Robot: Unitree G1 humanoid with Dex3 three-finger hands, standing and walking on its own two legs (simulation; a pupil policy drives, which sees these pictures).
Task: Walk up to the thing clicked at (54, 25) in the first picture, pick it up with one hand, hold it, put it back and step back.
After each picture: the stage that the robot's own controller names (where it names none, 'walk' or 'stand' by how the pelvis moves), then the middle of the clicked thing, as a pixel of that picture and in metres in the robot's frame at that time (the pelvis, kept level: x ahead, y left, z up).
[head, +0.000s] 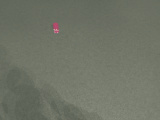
stand; (56, 27) +1.67 +0.34 -0.72
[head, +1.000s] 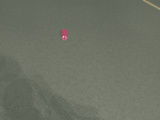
walk; (64, 34) +1.57 +0.14 -0.71
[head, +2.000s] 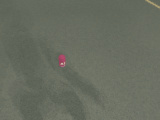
walk; (62, 60) +1.05 +0.14 -0.71
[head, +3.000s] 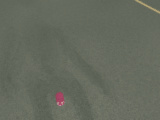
walk; (60, 99) +0.66 +0.18 -0.70
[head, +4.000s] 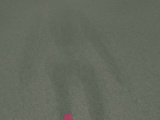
walk; out of the picture +0.44 +0.18 -0.71
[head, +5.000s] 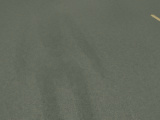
stand; out of the picture +0.36 +0.14 -0.72
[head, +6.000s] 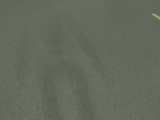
stand; out of the picture +0.35 +0.14 -0.73
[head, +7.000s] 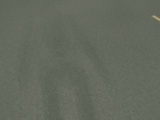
stand; out of the picture +0.36 +0.16 -0.73
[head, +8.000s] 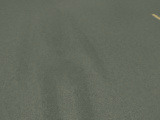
stand; out of the picture +0.35 +0.16 -0.73
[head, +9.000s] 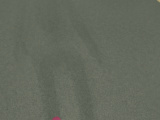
go down; out of the picture +0.36 +0.16 -0.71
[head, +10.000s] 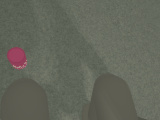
go down; (17, 59) +0.44 +0.21 -0.28
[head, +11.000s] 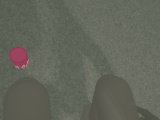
close in; (20, 58) +0.43 +0.21 -0.28
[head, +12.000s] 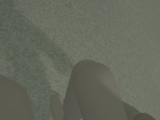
close in; out of the picture +0.42 +0.25 -0.22
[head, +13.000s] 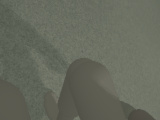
close; out of the picture +0.42 +0.26 -0.22
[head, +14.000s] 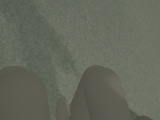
lift; out of the picture +0.35 +0.24 -0.18
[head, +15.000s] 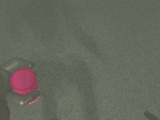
lift; (26, 87) +0.32 +0.18 +0.02
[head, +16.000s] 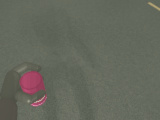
hold; (34, 89) +0.32 +0.17 +0.02
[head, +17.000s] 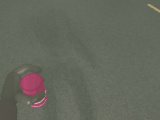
hold; (34, 90) +0.32 +0.17 +0.02
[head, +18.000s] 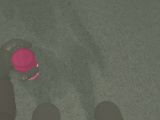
crouch; (26, 65) +0.40 +0.18 -0.06
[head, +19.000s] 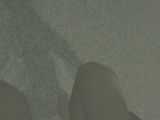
lower; out of the picture +0.42 +0.27 -0.20
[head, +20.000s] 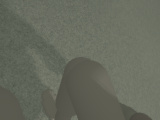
lower; out of the picture +0.43 +0.29 -0.23
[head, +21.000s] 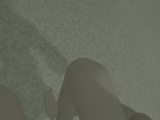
lower; out of the picture +0.44 +0.28 -0.22
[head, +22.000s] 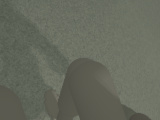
lower; out of the picture +0.43 +0.29 -0.22
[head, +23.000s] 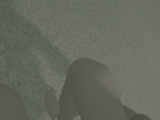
rest; out of the picture +0.43 +0.28 -0.22
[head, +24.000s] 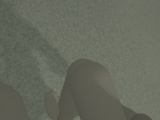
withdraw; out of the picture +0.42 +0.26 -0.23
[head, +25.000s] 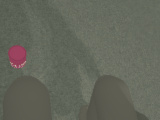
stand; (17, 57) +0.44 +0.22 -0.28
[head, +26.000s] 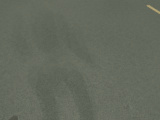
stand; out of the picture +0.37 +0.15 -0.65
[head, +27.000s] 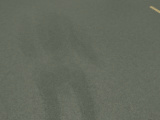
stand; out of the picture +0.38 +0.16 -0.66
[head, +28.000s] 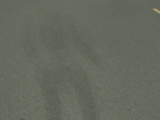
stand; out of the picture +0.38 +0.16 -0.67
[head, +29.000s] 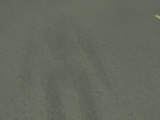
walk; out of the picture +0.39 +0.16 -0.72
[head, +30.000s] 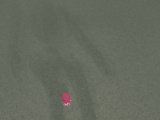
walk; (66, 99) +0.54 +0.15 -0.70
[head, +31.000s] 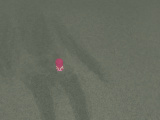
walk; (59, 64) +0.86 +0.19 -0.70
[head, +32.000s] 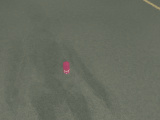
stand; (66, 67) +1.02 +0.16 -0.71
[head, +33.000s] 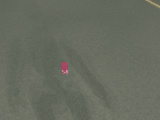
stand; (64, 68) +1.02 +0.18 -0.73
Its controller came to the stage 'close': yes
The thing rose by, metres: 0.72
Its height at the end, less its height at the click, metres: +0.00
